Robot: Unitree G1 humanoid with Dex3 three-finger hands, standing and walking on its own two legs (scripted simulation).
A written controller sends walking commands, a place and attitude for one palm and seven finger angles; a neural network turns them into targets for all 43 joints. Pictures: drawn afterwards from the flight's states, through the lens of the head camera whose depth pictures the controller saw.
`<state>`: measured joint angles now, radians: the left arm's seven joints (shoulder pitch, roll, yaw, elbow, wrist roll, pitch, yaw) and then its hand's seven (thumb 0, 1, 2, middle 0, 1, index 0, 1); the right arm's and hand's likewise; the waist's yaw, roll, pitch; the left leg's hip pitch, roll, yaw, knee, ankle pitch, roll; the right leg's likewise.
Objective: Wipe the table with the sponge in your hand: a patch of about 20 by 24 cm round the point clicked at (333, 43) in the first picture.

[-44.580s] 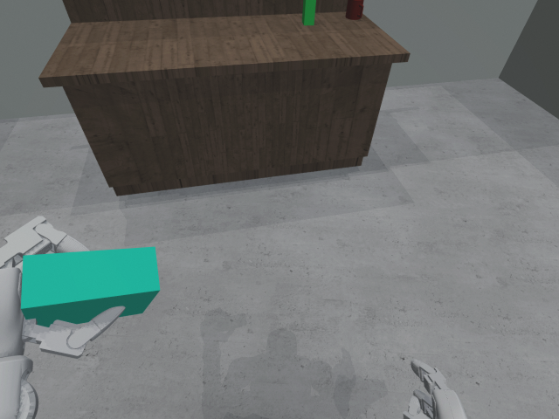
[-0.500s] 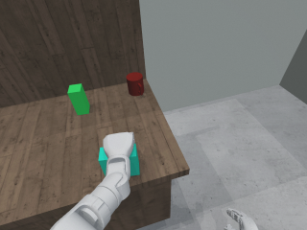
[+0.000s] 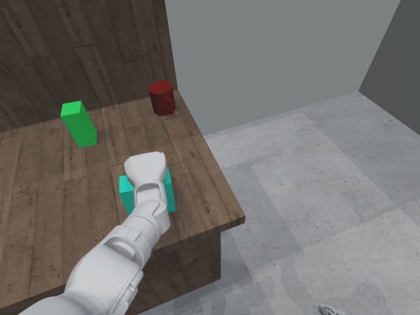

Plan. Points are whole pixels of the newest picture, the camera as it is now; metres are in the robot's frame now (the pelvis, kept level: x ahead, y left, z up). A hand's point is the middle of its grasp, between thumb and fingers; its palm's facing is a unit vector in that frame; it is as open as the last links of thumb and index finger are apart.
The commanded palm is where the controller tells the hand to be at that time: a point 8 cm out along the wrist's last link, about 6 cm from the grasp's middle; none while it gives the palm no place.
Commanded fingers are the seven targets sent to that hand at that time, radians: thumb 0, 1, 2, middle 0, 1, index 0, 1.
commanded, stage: wipe forward along the third lane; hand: left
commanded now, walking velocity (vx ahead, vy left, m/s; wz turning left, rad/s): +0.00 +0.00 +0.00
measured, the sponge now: (150, 199) +0.39 +0.16 -0.04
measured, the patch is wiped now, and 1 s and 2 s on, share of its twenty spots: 0.90 1.00 1.00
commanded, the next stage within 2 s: wipe back along the third lane in 1.06 s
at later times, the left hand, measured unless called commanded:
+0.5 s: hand (145, 168) +0.44 +0.17 +0.01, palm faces -0.10 -0.02 -0.99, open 9.1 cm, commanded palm +0.43 +0.18 +0.04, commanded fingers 0.00 0.10 1.30 -1.20 -1.60 -1.20 -1.60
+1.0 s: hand (134, 153) +0.49 +0.21 +0.01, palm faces -0.10 -0.01 -0.99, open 9.1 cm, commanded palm +0.48 +0.20 +0.04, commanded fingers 0.00 0.10 1.30 -1.20 -1.60 -1.20 -1.60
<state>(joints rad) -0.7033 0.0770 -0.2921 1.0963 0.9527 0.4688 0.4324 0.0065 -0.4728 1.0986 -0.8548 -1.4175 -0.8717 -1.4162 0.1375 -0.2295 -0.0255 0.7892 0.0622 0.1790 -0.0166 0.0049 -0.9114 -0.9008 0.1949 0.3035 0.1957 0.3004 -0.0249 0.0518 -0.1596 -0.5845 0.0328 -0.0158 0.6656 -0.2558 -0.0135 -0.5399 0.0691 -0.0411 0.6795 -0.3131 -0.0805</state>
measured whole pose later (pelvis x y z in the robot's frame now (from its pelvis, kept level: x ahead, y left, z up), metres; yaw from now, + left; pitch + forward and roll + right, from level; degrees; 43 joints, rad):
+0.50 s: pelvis +0.01 +0.01 +0.00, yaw -1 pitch +14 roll -1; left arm -0.83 0.16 -0.21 1.19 0.96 0.45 0.42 0.00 -0.47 1.10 -0.85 -1.43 -0.87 -1.43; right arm 0.19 -0.24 -0.02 0.78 0.06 0.14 -0.01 0.00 -0.91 -0.90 0.20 0.30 0.20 0.30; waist -0.08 0.05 -0.17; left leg -0.67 0.04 0.00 0.70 -0.28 -0.01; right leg -0.62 0.07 -0.02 0.69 -0.31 -0.06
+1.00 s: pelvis +0.01 +0.05 -0.01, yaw -2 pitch +18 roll -2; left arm -1.00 0.24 -0.17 1.31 0.98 0.45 0.40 0.00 -0.47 1.10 -0.85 -1.43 -0.86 -1.43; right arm 0.23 -0.23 -0.01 0.78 0.04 0.12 0.01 0.00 -0.91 -0.90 0.20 0.30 0.20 0.30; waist -0.13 0.04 -0.17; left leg -0.79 0.03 0.01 0.77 -0.30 0.03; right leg -0.71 0.06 -0.01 0.71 -0.31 -0.02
